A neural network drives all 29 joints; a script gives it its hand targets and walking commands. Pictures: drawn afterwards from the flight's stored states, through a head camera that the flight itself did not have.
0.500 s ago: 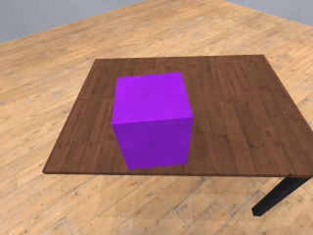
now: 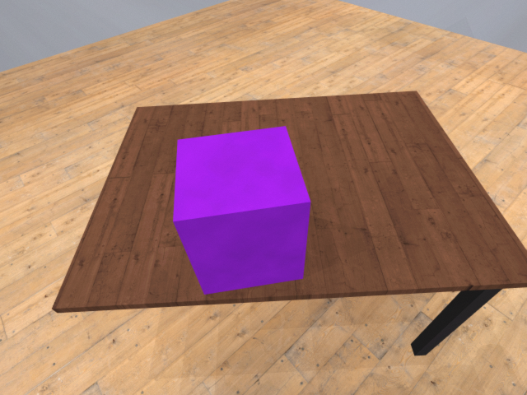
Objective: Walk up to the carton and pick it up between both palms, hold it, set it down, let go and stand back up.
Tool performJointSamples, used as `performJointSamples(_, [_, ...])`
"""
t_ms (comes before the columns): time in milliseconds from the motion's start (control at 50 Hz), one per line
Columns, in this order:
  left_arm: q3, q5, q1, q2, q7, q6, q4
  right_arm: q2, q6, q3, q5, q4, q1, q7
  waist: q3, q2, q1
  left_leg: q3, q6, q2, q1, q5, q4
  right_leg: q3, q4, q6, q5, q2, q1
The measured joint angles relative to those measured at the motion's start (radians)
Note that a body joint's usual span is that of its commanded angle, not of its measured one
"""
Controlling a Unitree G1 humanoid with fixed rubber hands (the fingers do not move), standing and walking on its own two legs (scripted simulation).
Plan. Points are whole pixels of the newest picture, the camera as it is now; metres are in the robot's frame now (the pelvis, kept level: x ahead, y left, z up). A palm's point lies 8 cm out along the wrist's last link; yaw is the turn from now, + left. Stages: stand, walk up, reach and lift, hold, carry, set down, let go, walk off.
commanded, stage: walk up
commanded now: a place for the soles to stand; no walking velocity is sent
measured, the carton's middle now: (243, 212) +0.47 +0.06 -0.02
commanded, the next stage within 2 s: stand in 0.34 s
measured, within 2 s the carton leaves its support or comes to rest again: neither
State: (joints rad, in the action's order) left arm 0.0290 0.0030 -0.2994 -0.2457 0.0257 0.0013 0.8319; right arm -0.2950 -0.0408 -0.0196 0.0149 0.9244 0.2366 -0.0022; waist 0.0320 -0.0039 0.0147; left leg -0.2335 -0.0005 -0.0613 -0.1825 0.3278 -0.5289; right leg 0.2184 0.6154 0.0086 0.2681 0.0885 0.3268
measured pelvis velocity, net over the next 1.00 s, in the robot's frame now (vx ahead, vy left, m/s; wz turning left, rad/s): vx -0.03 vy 0.01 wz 0.03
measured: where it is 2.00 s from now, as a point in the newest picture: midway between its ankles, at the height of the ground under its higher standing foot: outside the picture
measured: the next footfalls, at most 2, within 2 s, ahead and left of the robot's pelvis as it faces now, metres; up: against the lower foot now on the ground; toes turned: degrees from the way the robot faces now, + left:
none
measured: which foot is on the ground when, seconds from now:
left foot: down 0.00-1.00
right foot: down 0.00-1.00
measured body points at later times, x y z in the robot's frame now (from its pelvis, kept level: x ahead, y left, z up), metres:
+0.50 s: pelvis -0.01 +0.01 +0.00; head +0.00 +0.00 +0.45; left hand +0.08 +0.27 -0.13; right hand +0.03 -0.25 -0.14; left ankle -0.03 +0.11 -0.73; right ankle +0.03 -0.11 -0.73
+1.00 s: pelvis -0.03 +0.01 -0.03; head +0.02 +0.00 +0.42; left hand +0.14 +0.27 -0.13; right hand +0.10 -0.27 -0.15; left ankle -0.03 +0.11 -0.73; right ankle +0.03 -0.11 -0.73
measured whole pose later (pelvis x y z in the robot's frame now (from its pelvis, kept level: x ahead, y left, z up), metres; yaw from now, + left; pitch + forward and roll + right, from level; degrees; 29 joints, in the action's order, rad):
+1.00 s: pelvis -0.03 +0.01 -0.03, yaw +2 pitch -1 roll +0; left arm 0.02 0.04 0.02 -0.28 -0.01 -0.48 0.63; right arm -0.28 -0.01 0.15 0.05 0.89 0.08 -0.07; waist 0.14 -0.02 0.03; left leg -0.11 0.02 -0.04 -0.38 0.43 -0.82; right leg 0.04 0.80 0.00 0.32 0.02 0.46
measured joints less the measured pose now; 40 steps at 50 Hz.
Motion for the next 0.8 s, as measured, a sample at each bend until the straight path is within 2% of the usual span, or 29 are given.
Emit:
performJointSamples(160, [-0.014, -0.001, 0.026, -0.026, 0.011, -0.002, -0.014, 0.003, -0.007, 0.016, 0.002, -0.006, -0.007, 0.006, 0.015, 0.024, -0.006, -0.024, 0.016, 0.013, -0.016, 0.013, -0.031, 0.02, 0.053, -0.014, 0.013, -0.008, 0.033])
performJointSamples(260, [-0.023, 0.004, 0.016, -0.031, 0.009, -0.008, -0.025, 0.002, -0.022, 0.014, 0.006, -0.004, -0.018, 0.002, 0.026, 0.021, -0.013, -0.035, 0.013, -0.002, -0.017, 0.051, -0.093, -0.026, 0.103, -0.006, 0.046, -0.018, 0.038])
performJointSamples(300, [-0.02, 0.0, 0.012, -0.025, 0.006, -0.004, -0.024, -0.002, -0.03, 0.011, 0.004, -0.005, -0.027, -0.002, 0.026, 0.009, -0.01, -0.029, 0.009, -0.01, -0.023, 0.055, -0.102, -0.032, 0.095, -0.003, 0.038, -0.012, 0.036])
performJointSamples(380, [-0.011, 0.0, 0.008, -0.007, 0.009, -0.009, -0.008, -0.006, -0.019, 0.004, -0.006, -0.009, -0.033, -0.001, 0.014, -0.008, -0.01, 0.022, 0.018, 0.024, -0.021, 0.024, -0.05, -0.016, 0.035, -0.006, 0.001, -0.005, 0.025])
performJointSamples(460, [0.0, 0.0, 0.021, -0.007, 0.004, -0.007, 0.01, 0.006, 0.008, -0.003, -0.006, 0.006, -0.011, 0.003, 0.005, 0.004, -0.007, 0.009, 0.026, 0.034, 0.001, -0.007, 0.009, 0.001, -0.015, -0.015, -0.03, -0.01, 0.011])
performJointSamples(580, [0.0, 0.001, 0.032, -0.014, 0.005, 0.0, 0.028, 0.015, -0.002, 0.002, -0.007, 0.035, 0.017, 0.002, 0.011, 0.024, -0.011, 0.003, 0.027, 0.035, 0.013, 0.004, 0.001, 0.006, 0.005, -0.015, -0.017, -0.009, 0.006])
performJointSamples(800, [0.006, -0.002, 0.026, -0.009, 0.011, -0.003, 0.062, 0.002, -0.008, 0.008, -0.007, 0.039, 0.0, 0.005, 0.011, 0.01, -0.005, 0.0, 0.023, 0.029, 0.009, 0.001, 0.004, 0.009, -0.005, -0.011, -0.024, -0.004, 0.009])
